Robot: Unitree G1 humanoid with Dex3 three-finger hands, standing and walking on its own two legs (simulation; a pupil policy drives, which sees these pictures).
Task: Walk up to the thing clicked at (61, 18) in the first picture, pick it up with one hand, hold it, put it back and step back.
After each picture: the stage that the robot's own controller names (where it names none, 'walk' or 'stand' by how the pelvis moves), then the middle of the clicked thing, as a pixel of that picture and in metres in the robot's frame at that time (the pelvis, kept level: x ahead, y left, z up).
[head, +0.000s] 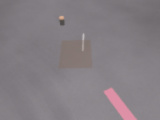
stand; (61, 20) +1.88 +0.32 -0.72
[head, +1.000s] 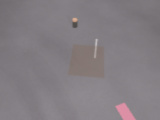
walk; (74, 23) +1.76 +0.17 -0.70
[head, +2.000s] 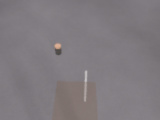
walk; (58, 49) +1.19 +0.25 -0.71
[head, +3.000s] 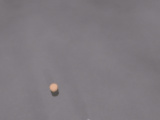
walk; (54, 90) +0.73 +0.26 -0.71
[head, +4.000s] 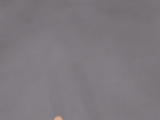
walk; out of the picture +0.45 +0.29 -0.70
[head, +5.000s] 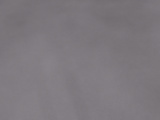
stand; out of the picture +0.35 +0.23 -0.71
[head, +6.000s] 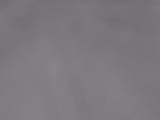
stand; out of the picture +0.33 +0.22 -0.72
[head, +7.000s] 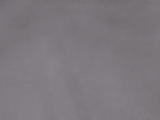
stand; out of the picture +0.35 +0.23 -0.73
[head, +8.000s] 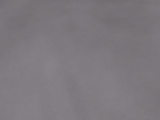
stand; out of the picture +0.33 +0.24 -0.73
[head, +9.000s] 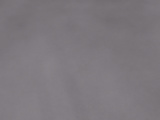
stand; out of the picture +0.33 +0.24 -0.73
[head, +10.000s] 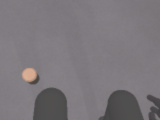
go down; (31, 76) +0.39 +0.27 -0.40
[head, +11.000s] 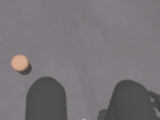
go down; (22, 65) +0.40 +0.29 -0.30
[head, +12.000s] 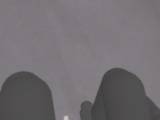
close in; out of the picture +0.38 +0.32 -0.23
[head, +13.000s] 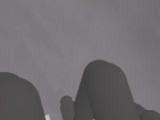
close; out of the picture +0.37 +0.33 -0.21
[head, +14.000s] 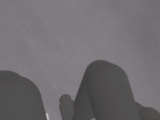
lift; out of the picture +0.36 +0.33 -0.22
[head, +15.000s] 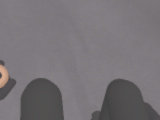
lift; out of the picture +0.31 +0.29 -0.09
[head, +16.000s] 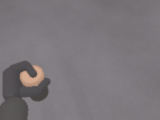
hold; (35, 84) +0.34 +0.18 +0.04
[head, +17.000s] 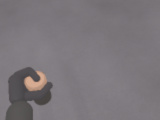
hold; (39, 88) +0.34 +0.17 +0.00
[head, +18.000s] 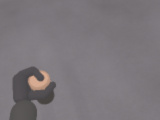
hold; (42, 88) +0.34 +0.17 +0.00
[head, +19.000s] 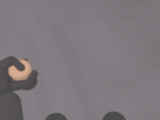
crouch; (24, 76) +0.38 +0.22 -0.06
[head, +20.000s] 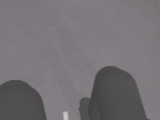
lower; out of the picture +0.41 +0.32 -0.17
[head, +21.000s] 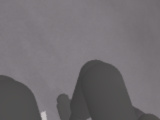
lower; out of the picture +0.38 +0.34 -0.22
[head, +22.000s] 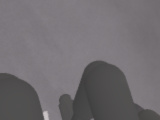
lower; out of the picture +0.37 +0.34 -0.22
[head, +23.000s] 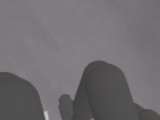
lower; out of the picture +0.37 +0.34 -0.22
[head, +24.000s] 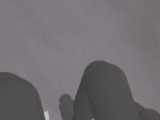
rest; out of the picture +0.37 +0.34 -0.22
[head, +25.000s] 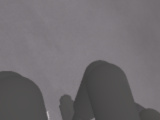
withdraw; out of the picture +0.36 +0.32 -0.22
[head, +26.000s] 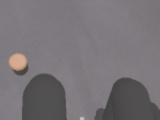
walk; (19, 65) +0.40 +0.28 -0.28
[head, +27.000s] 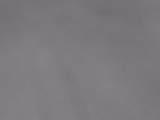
stand; out of the picture +0.33 +0.23 -0.65
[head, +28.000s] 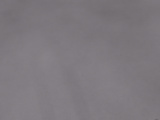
stand; out of the picture +0.35 +0.25 -0.67
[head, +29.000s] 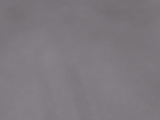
stand; out of the picture +0.35 +0.24 -0.68
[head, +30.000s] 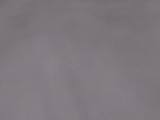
walk; out of the picture +0.36 +0.23 -0.72
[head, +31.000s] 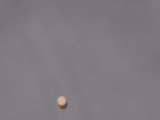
walk; (62, 102) +0.51 +0.23 -0.70
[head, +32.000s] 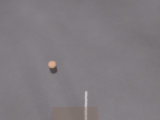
walk; (52, 67) +0.83 +0.30 -0.70
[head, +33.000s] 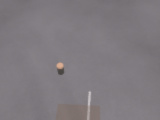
stand; (60, 68) +0.99 +0.26 -0.72
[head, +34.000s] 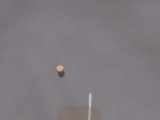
stand; (60, 71) +0.98 +0.26 -0.73
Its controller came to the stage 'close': yes
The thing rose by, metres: 0.71
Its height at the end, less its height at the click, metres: +0.00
